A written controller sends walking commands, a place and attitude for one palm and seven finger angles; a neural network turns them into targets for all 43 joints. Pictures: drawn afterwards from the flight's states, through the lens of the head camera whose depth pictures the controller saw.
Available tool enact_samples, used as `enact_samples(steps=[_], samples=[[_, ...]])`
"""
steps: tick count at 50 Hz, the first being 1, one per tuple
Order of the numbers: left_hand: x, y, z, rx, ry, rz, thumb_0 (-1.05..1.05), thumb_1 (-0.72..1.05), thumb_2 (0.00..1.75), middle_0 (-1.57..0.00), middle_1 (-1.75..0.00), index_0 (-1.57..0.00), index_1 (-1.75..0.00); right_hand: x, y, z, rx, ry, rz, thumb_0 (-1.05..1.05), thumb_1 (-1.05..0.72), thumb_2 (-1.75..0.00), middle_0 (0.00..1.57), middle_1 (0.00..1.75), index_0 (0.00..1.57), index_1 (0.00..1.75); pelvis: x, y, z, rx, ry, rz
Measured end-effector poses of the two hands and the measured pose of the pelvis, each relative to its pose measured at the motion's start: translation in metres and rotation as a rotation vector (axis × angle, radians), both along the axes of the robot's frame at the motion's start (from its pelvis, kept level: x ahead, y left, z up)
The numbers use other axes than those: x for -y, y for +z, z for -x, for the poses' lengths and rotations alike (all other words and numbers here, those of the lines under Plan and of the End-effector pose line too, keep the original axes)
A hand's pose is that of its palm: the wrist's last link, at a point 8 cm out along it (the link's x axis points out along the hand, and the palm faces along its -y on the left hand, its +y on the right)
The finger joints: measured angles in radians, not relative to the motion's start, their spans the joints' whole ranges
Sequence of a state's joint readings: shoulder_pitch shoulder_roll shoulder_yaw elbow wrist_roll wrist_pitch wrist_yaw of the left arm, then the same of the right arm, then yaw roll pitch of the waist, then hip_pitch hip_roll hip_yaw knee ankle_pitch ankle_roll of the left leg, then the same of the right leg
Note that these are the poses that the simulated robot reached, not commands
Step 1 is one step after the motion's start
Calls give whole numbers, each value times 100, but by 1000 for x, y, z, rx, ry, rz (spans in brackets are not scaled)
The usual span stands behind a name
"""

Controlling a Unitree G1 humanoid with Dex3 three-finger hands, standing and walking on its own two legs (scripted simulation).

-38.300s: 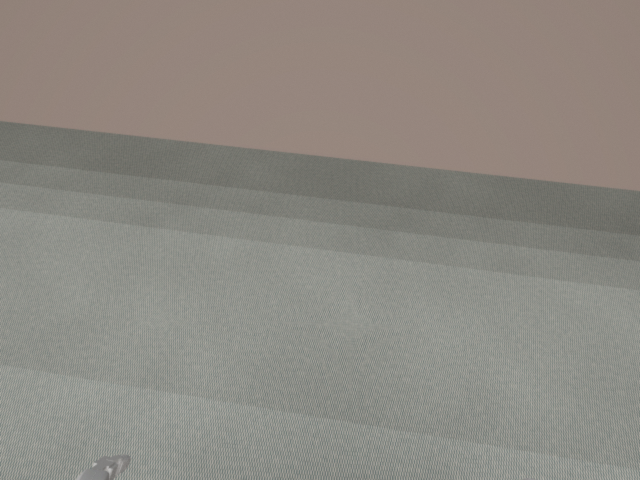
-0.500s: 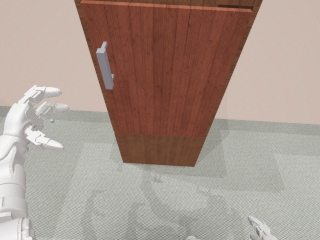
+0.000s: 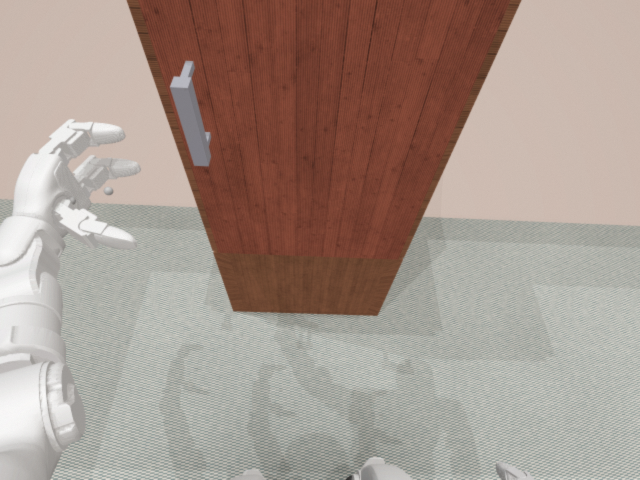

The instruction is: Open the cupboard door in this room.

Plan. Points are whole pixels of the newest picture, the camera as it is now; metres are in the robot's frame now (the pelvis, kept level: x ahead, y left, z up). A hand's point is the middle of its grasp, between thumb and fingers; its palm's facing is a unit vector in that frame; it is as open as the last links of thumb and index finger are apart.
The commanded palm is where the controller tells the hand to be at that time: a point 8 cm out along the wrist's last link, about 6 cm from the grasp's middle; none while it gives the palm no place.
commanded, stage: move the hooked fingers beside the handle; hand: left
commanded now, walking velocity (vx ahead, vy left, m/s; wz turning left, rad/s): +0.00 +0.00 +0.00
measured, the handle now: (195, 116) +0.58 +0.18 +0.09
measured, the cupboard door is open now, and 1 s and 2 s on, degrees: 0 0 0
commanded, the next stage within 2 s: slide the fingers in behind the handle in 1.44 s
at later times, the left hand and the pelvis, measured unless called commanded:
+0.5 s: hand (131, 145) +0.50 +0.24 +0.10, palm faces -0.06 -1.00 +0.00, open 14.0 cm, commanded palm +0.49 +0.29 +0.09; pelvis +0.00 +0.00 -0.01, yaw -1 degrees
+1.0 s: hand (131, 143) +0.53 +0.25 +0.09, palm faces -0.04 -1.00 +0.00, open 14.0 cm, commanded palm +0.51 +0.29 +0.09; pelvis +0.01 +0.01 -0.01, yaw -2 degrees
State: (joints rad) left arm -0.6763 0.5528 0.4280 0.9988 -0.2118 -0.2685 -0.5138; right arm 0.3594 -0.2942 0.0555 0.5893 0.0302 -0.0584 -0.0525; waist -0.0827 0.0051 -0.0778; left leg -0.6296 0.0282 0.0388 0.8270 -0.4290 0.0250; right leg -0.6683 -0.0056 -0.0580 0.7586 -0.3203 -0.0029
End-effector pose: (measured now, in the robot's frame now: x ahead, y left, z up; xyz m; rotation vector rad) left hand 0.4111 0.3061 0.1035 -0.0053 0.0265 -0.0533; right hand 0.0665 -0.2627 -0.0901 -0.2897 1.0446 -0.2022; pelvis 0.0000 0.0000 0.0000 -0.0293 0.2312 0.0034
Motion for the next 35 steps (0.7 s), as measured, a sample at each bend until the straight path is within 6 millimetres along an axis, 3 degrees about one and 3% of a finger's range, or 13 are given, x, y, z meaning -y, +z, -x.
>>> enact_samples(steps=[13, 22, 35], samples=[[-5, 0, -35, 4, 15, -10, -2, -50, 30, -30, -120, -30, -120, 6, -8, 45, -174, -61, 25, 0, -90, -90, 21, 30, 20, 30, 1, -6, 3, -45, 2, 10], [5, 1, -66, -15, -7, -15, -2, -50, 30, -30, -120, -30, -120, 9, -6, 75, -269, -112, 45, 0, -90, -90, 21, 30, 20, 30, -1, -9, 2, -86, -4, 16], [4, 3, -101, -28, 15, -27, -2, -50, 30, -30, -120, -30, -120, -2, -4, 103, -367, -167, 31, 0, -90, -90, 21, 30, 20, 30, -3, -13, -2, -133, -15, 27]])
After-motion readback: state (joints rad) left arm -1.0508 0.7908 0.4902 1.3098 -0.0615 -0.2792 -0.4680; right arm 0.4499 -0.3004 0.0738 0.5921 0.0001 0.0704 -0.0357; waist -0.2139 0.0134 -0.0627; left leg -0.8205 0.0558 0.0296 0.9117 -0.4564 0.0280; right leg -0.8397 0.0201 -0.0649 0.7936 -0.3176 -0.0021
